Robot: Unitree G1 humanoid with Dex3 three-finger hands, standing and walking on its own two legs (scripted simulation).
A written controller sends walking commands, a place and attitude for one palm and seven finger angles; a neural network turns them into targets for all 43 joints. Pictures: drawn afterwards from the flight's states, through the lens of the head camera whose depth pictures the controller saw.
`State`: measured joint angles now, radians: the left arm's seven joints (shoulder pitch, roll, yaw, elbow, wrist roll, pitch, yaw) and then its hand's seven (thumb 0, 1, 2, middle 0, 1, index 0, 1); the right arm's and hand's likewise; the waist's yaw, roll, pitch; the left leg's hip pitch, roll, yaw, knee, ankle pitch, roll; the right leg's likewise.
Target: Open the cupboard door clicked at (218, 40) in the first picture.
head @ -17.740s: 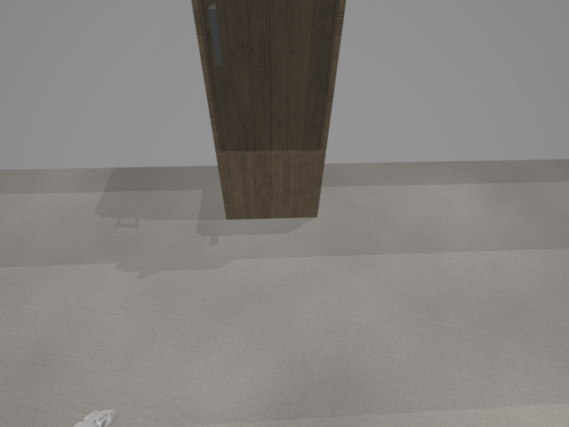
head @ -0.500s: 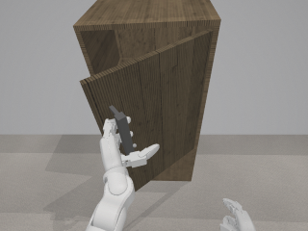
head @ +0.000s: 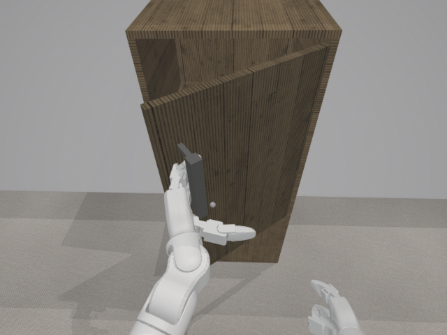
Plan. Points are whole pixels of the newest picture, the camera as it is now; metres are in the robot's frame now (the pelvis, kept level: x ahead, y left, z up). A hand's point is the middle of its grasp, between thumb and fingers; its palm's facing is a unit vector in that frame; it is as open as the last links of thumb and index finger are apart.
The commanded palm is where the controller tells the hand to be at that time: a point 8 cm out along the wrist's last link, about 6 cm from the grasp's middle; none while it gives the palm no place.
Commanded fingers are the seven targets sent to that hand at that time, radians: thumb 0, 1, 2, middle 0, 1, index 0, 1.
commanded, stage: slide the hand sideways off the handle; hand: left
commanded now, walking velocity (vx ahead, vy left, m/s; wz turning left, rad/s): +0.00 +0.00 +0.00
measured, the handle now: (192, 182) +0.36 +0.09 +0.10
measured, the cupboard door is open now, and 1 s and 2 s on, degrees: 36 41 41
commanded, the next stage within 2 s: draw the hand back to the body in 1.18 s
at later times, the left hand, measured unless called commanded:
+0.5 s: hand (220, 233) +0.25 +0.03 +0.11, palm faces -0.09 -1.00 +0.01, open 16.2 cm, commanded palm +0.22 +0.10 +0.11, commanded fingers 0.00 -0.50 0.30 -0.15 -0.30 -0.15 -0.30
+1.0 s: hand (176, 253) +0.22 +0.09 +0.10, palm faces +0.01 -1.00 -0.02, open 16.1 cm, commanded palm +0.18 +0.15 +0.11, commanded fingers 0.00 -0.50 0.30 -0.15 -0.30 -0.15 -0.30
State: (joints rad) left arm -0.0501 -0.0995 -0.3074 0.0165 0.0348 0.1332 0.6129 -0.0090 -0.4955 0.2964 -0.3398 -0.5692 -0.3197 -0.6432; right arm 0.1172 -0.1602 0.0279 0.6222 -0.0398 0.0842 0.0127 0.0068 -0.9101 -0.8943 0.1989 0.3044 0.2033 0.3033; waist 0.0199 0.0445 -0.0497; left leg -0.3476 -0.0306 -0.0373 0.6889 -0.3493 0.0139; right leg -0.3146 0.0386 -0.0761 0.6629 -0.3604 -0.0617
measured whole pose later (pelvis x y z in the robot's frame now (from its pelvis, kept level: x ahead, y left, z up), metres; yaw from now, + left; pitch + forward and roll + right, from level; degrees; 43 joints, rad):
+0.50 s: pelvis -0.02 +0.01 +0.00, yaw -2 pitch -2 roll +0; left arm 0.07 -0.02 -0.31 -0.05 -0.02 0.02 0.24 -0.01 -0.50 0.30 -0.17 -0.32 -0.17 -0.32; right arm 0.19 -0.17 0.07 0.53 0.00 0.07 0.00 0.01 -0.91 -0.89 0.20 0.30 0.20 0.30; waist 0.01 0.04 -0.03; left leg -0.31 -0.03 0.01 0.67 -0.33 0.03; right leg -0.30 0.03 -0.03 0.67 -0.33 -0.04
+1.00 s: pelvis +0.01 -0.01 +0.00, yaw -2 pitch +0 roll +0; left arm 0.48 0.11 -0.13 -0.35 -0.10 -0.04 0.05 -0.01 -0.50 0.30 -0.19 -0.32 -0.20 -0.33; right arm 0.21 -0.21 0.06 0.47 0.00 0.01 -0.02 0.01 -0.91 -0.89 0.20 0.30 0.20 0.30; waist 0.03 0.04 -0.05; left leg -0.30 -0.01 -0.01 0.66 -0.37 0.01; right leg -0.28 0.06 -0.05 0.65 -0.37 -0.07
